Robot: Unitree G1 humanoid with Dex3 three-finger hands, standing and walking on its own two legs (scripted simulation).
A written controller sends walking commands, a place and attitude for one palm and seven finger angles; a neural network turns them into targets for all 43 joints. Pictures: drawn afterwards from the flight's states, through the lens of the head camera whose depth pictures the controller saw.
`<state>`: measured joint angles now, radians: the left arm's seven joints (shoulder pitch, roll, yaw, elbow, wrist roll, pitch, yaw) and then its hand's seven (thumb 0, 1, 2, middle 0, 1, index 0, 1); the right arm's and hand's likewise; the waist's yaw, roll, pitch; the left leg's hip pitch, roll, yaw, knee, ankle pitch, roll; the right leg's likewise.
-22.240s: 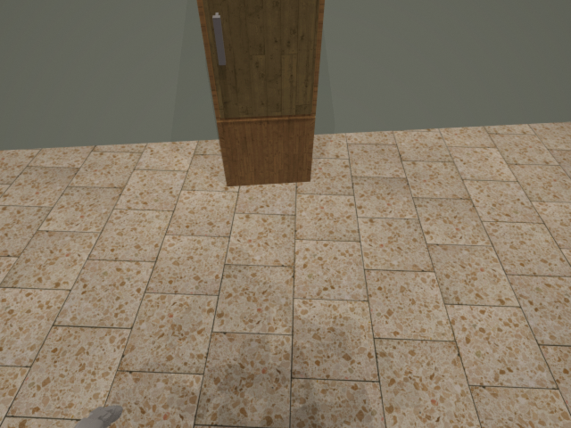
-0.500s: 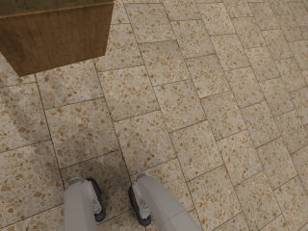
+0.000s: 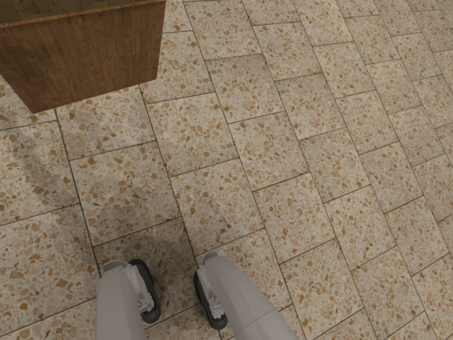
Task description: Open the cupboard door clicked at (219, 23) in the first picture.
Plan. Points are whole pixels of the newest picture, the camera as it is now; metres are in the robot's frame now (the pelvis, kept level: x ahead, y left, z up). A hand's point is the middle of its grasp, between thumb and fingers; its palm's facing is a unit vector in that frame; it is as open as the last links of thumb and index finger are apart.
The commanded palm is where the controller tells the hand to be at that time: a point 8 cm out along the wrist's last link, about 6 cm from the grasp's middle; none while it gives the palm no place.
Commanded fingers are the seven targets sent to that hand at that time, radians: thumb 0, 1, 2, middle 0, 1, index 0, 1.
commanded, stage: move the hooked fingers beside the handle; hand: left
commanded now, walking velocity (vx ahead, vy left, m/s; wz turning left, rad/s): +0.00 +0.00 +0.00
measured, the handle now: out of the picture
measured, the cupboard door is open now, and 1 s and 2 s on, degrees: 0 0 0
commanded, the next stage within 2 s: slide the fingers in behind the handle in 0.42 s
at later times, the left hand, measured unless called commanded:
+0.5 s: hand out of the picture +0.66 +0.31 +0.11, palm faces +0.24 -0.97 +0.01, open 14.0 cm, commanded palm +0.71 +0.28 +0.11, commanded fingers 0.00 -0.50 0.30 -0.30 -1.20 -0.30 -1.20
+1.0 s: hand out of the picture +0.67 +0.28 +0.13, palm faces +0.24 -0.97 +0.03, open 14.0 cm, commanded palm +0.71 +0.23 +0.11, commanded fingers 0.00 -0.50 0.30 -0.30 -1.20 -0.30 -1.20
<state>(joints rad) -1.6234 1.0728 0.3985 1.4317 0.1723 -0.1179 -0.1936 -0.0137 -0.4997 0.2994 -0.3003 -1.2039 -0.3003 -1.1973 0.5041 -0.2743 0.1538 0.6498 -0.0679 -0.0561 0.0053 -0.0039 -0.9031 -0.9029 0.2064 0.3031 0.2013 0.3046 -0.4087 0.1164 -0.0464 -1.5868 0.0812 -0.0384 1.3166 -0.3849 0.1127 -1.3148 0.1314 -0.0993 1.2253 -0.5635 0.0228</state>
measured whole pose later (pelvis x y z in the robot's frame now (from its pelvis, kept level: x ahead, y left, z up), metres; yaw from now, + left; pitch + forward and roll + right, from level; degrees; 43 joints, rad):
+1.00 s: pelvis +0.02 +0.00 +0.01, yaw +0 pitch +36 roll -15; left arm -1.67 1.02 0.41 1.40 0.21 -0.08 -0.15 -0.01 -0.50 0.30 -0.30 -1.20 -0.30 -1.20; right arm 0.57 -0.25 0.13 0.62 -0.10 -0.02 0.05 -0.01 -0.90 -0.90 0.21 0.30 0.20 0.30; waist -0.43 0.12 -0.04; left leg -1.56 0.08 -0.07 1.33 -0.43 0.10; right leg -1.26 0.14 -0.12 1.19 -0.59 0.01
